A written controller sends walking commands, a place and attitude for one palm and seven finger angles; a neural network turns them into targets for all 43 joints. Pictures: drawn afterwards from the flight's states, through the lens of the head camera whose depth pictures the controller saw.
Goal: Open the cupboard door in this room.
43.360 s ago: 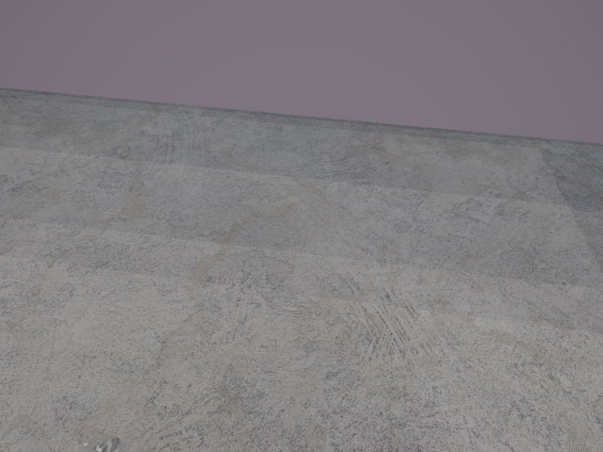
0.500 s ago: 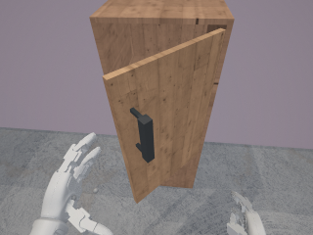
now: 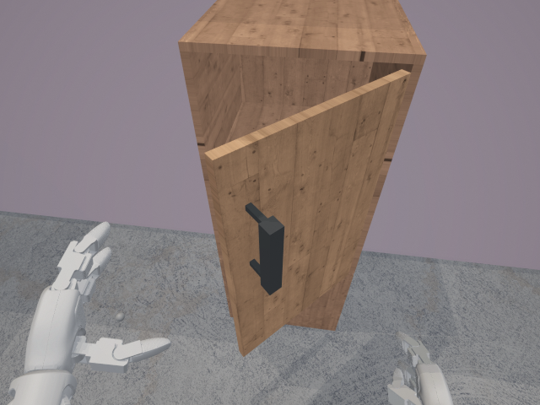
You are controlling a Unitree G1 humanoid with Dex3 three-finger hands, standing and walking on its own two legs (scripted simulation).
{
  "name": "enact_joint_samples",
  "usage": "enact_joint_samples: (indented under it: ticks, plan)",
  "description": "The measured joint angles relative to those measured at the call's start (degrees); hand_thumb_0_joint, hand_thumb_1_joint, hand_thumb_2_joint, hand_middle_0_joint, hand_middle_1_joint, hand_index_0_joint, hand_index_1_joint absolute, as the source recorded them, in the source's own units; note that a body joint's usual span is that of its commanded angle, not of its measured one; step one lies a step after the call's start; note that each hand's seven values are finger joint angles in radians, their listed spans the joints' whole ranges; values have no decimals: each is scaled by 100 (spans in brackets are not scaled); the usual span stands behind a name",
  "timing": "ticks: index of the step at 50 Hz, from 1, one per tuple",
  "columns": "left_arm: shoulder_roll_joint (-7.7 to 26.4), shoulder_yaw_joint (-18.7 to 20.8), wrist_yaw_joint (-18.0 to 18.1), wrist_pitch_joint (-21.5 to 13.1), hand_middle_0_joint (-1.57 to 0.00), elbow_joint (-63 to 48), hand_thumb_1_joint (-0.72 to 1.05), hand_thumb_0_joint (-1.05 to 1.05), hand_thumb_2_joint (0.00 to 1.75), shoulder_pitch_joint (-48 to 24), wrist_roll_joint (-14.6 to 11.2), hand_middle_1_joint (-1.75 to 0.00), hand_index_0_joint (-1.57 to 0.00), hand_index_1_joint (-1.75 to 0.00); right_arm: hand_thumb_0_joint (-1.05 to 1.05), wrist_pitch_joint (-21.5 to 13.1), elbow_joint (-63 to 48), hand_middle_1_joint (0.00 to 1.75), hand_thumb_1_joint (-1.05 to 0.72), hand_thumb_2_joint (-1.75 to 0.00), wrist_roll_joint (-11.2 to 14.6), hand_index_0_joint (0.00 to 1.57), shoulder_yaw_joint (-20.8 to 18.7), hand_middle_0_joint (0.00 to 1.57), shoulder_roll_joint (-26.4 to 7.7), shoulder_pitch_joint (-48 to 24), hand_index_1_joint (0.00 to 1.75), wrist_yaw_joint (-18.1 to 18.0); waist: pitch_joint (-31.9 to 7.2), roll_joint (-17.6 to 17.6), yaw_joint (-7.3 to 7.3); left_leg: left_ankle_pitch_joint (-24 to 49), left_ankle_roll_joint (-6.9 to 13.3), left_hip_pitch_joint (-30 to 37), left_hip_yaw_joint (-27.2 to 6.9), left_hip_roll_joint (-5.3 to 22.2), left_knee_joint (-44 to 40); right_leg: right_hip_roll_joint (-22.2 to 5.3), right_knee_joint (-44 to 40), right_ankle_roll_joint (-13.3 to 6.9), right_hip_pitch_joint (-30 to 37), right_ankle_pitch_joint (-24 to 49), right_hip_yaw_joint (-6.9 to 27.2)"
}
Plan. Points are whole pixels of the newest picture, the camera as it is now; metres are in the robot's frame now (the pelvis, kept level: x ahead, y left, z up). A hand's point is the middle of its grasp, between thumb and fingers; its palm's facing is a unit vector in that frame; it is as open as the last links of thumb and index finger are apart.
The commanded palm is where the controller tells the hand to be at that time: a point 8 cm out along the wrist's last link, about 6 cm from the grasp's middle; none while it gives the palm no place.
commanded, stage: draw the hand back to the body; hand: left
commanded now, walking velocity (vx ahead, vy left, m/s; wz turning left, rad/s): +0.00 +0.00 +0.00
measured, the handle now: (262, 249) +0.32 +0.05 +0.09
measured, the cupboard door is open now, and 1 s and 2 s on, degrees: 46 46 46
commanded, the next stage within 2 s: step back with the hand held close in 0.82 s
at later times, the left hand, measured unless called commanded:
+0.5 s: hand (71, 267) +0.22 +0.26 +0.16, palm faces +0.43 -0.81 -0.40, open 8.5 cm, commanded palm +0.17 +0.30 +0.18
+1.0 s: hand (82, 271) +0.21 +0.24 +0.16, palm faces +0.42 -0.81 -0.40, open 7.4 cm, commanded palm +0.16 +0.28 +0.18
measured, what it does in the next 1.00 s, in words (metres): stands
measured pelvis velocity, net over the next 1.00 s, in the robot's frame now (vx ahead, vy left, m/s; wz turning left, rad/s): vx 0.01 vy -0.02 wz -0.01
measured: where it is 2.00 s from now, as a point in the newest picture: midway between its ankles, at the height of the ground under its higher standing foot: outside the picture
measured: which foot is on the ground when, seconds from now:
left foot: down 0.00-1.00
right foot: down 0.00-1.00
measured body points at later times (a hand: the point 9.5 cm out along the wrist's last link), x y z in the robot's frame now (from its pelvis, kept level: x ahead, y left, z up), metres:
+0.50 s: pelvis +0.02 +0.00 +0.01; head +0.01 -0.01 +0.46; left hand +0.19 +0.30 +0.18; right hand +0.21 -0.22 -0.07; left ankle +0.03 +0.09 -0.73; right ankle -0.04 -0.11 -0.73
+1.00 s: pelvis +0.01 -0.02 +0.01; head +0.00 -0.03 +0.46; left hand +0.18 +0.28 +0.19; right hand +0.20 -0.24 -0.08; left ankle +0.03 +0.09 -0.73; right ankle -0.04 -0.11 -0.73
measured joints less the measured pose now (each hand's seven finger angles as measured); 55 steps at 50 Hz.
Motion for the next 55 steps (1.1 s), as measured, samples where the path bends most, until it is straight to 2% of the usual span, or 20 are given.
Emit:
enact_joint_samples:
  ticks: [9, 24, 29, 35, 49, 55]
  plan:
    - [114, 376, 148, -56, -18, 119, 14, 0, 58, -159, 70, -31, -18, -31, 1, 115, 217, 30, -90, -90, -43, 20, -61, 20, -13, -104, 30, 86, 106, -1, 44, 143, 42, 448, 96, -86, -522, -82, -467, 53, 396, 147, 97]
    - [357, 1166, 166, -38, -20, 412, 66, 1, 80, -515, -26, -31, -20, -31, 1, 347, 331, 30, -90, -90, -14, 20, -210, 20, -40, -177, 30, 137, 66, -3, 76, 154, 3, 671, 131, -57, -749, -48, -747, 24, 623, 204, 145]
    - [279, 1184, 172, -22, -20, 469, 79, 1, 85, -586, -35, -31, -20, -31, 1, 367, 337, 30, -90, -90, -3, 20, -253, 20, -87, -177, 30, 155, 87, 14, 71, 180, -16, 693, 123, -44, -788, -33, -775, 7, 641, 223, 139]
    - [261, 1082, 125, -58, -20, 434, 86, 1, 88, -518, -45, -31, -21, -31, 1, 357, 360, 30, -90, -90, -2, 20, -275, 20, -81, -171, 30, 131, 104, 10, 51, 205, -45, 707, 110, -16, -813, -3, -795, -25, 652, 241, 129]
    - [280, 1154, 99, -153, -21, 458, 89, 2, 90, -546, -52, -31, -21, -31, 1, 330, 410, 30, -90, -90, 20, 20, -276, 20, -60, -168, 30, 119, 135, 90, 50, 257, -108, 707, 60, 62, -814, 81, -848, -91, 684, 302, 89]
    - [421, 1384, 94, -403, -21, 327, 89, 2, 90, -406, 45, -31, -21, -31, 1, 599, 199, 30, -90, -90, 44, 20, -313, 20, -123, -285, 30, 147, 115, 124, -87, 249, -105, 334, 81, 150, -627, 157, -788, -72, 349, 391, 115]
